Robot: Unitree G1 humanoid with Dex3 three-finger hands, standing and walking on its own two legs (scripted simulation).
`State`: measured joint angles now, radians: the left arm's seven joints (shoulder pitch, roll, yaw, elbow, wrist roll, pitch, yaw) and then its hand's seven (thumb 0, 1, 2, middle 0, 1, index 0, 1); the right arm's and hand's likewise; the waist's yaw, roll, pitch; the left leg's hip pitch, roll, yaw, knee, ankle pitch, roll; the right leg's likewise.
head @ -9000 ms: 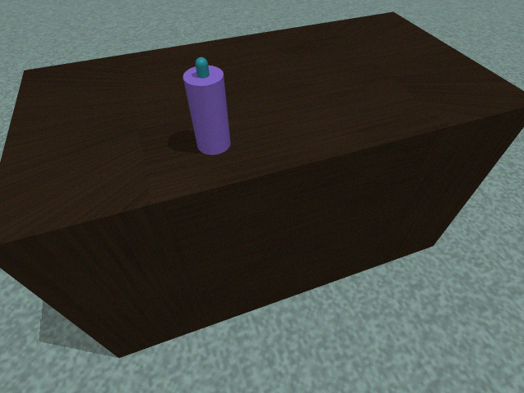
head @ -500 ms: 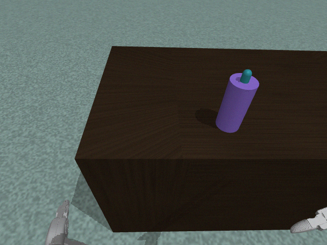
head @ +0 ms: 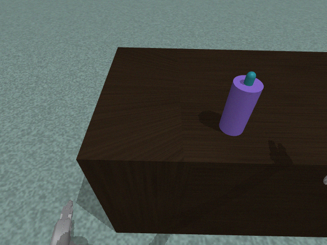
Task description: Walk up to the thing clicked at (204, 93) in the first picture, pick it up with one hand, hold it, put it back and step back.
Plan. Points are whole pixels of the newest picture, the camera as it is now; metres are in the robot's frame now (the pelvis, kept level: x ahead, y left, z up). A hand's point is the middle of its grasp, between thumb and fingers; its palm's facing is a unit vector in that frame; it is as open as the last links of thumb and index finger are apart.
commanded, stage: go down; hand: right
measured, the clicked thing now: (240, 103) +0.50 -0.20 +0.09
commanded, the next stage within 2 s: none
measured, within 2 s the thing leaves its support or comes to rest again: neither
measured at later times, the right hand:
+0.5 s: hand out of the picture +0.34 -0.36 +0.16, palm faces +0.19 +0.98 -0.01, open 17.7 cm
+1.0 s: hand out of the picture +0.37 -0.38 +0.16, palm faces +0.20 +0.98 +0.00, open 17.6 cm
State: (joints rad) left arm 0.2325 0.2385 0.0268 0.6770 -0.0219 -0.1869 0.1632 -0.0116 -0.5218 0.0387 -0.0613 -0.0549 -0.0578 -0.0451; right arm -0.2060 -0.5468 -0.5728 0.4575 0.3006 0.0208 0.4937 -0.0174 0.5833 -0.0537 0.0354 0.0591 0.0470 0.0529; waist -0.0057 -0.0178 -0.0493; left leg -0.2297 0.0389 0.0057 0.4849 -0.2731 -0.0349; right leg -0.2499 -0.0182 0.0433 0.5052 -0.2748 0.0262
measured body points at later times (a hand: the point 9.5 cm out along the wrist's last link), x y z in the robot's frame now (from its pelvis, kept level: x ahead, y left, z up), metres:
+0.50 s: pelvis -0.01 +0.00 -0.01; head +0.01 -0.01 +0.44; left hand +0.14 +0.26 -0.09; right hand +0.33 -0.41 +0.16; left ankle -0.01 +0.14 -0.74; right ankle -0.01 -0.14 -0.74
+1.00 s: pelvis +0.00 +0.00 -0.01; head +0.03 -0.02 +0.44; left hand +0.15 +0.26 -0.08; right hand +0.35 -0.43 +0.16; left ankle -0.01 +0.14 -0.74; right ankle -0.01 -0.14 -0.74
